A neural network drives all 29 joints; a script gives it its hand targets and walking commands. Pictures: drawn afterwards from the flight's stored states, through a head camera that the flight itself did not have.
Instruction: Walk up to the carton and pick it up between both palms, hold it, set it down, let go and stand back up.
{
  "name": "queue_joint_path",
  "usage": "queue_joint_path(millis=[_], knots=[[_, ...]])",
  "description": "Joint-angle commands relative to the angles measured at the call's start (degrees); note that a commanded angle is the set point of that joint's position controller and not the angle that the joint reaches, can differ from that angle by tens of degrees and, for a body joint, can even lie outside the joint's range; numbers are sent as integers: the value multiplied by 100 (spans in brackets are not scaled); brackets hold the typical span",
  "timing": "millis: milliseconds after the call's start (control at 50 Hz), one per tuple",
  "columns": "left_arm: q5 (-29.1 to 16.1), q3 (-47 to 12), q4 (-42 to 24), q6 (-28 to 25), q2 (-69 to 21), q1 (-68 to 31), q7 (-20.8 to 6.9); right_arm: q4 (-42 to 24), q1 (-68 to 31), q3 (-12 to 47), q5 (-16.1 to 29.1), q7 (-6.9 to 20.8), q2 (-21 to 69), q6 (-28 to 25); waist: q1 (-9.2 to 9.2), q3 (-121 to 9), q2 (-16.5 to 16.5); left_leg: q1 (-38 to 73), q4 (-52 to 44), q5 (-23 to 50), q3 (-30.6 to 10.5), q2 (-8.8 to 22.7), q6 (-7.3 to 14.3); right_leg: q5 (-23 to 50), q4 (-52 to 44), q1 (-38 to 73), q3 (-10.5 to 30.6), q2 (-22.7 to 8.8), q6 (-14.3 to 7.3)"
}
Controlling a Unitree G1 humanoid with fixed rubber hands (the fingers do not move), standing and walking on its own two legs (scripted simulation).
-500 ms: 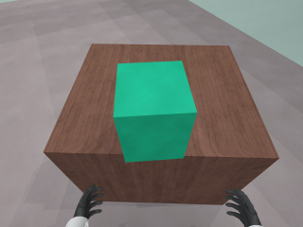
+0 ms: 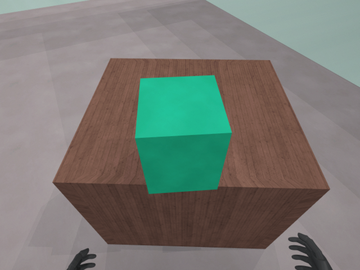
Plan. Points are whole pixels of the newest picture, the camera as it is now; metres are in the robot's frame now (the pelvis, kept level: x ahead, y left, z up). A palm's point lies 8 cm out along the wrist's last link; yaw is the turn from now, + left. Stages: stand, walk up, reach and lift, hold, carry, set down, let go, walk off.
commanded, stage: stand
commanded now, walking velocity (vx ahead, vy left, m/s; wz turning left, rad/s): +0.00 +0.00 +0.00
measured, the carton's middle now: (180, 136) +0.44 +0.06 +0.01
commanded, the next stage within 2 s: none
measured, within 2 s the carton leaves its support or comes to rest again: neither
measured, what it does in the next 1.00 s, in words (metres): stands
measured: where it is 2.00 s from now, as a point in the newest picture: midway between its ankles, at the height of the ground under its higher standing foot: outside the picture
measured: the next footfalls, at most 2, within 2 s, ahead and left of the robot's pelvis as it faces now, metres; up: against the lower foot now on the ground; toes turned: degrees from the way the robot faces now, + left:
none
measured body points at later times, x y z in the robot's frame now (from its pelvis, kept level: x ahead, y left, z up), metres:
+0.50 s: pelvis +0.00 +0.00 +0.00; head +0.00 +0.01 +0.45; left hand +0.08 +0.29 -0.12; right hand +0.16 -0.26 -0.09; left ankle +0.00 +0.13 -0.74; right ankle -0.04 -0.12 -0.74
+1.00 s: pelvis +0.00 +0.00 +0.00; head -0.01 +0.00 +0.45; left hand +0.07 +0.29 -0.12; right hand +0.16 -0.26 -0.09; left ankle +0.00 +0.13 -0.74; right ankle -0.04 -0.12 -0.74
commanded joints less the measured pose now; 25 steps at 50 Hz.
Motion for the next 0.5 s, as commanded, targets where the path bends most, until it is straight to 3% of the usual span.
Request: queue_joint_path(millis=[0, 60, 100, 140, 180, 260, 280, 300, 320, 360, 380, 420, 440, 480], knots=[[118, 147, -149, -247, 1274, -176, -113, -1, -227, -429, -647, -89, -1209, 17, -227, -36, 734, 415, -112, 1531, -493, 375, 302, 1591, -454, -3, 410, -621, -223], [161, 172, -24, -256, 1372, -342, -106, -42, -355, -465, -661, -77, -1153, 19, -251, -52, 460, 481, -75, 1779, -544, 394, 342, 1733, -471, -2, 355, -592, -222], [156, 146, 61, -276, 1354, -176, -116, 29, -221, -439, -640, -78, -1229, 17, -223, -148, 737, 460, -159, 1703, -503, 400, 329, 1732, -469, 191, 375, -638, -205], [155, 166, 76, -275, 1309, -184, -113, 89, -225, -495, -658, -72, -1308, 22, -204, -138, 595, 537, -87, 1975, -575, 433, 373, 1847, -433, 130, 355, -639, -240], [103, 179, 165, -263, 1450, -167, -113, -5, -291, -475, -647, -103, -1262, 21, -202, -53, 762, 586, -51, 1998, -502, 427, 313, 1957, -459, 116, 426, -624, -230], [134, 120, 180, -303, 1245, -230, -119, 60, -294, -423, -616, -98, -1222, 8, -264, -38, 468, 623, -162, 1841, -552, 462, 291, 1824, -522, -29, 389, -638, -217], [152, 154, 166, -279, 1375, -287, -121, 111, -254, -434, -617, -86, -1285, 14, -296, -65, 759, 645, -169, 1804, -496, 451, 296, 1848, -576, 72, 392, -640, -226], [111, 164, 214, -277, 1361, -254, -114, 139, -231, -419, -597, -97, -1212, 11, -199, -99, 885, 579, -163, 1997, -568, 485, 324, 1842, -498, 192, 435, -668, -250], [110, 164, 279, -261, 1347, -259, -125, 107, -310, -424, -603, -96, -1187, -3, -271, -220, 782, 598, -121, 1955, -522, 497, 304, 1922, -511, 190, 352, -674, -230], [134, 134, 257, -282, 1330, -252, -120, 129, -375, -439, -627, -131, -1243, 17, -197, -37, 726, 531, -143, 1984, -509, 477, 323, 2040, -472, 133, 426, -677, -243], [120, 161, 241, -278, 1407, -256, -93, 108, -270, -430, -620, -107, -1276, 15, -252, -105, 517, 540, -78, 1949, -536, 444, 358, 2012, -438, 141, 389, -655, -247], [94, 156, 279, -275, 1304, -265, -93, 81, -268, -468, -618, -98, -1321, 7, -225, -177, 691, 625, -22, 1939, -470, 452, 324, 2101, -460, 120, 396, -664, -259], [98, 122, 292, -279, 1258, -225, -105, 118, -289, -482, -629, -125, -1303, 21, -269, -233, 547, 673, -96, 1942, -494, 456, 239, 2172, -452, 134, 361, -678, -240], [90, 187, 310, -289, 1347, -323, -106, 161, -298, -430, -615, -93, -1241, 11, -224, -327, 764, 608, -68, 2112, -535, 520, 309, 2211, -411, 273, 411, -674, -241]])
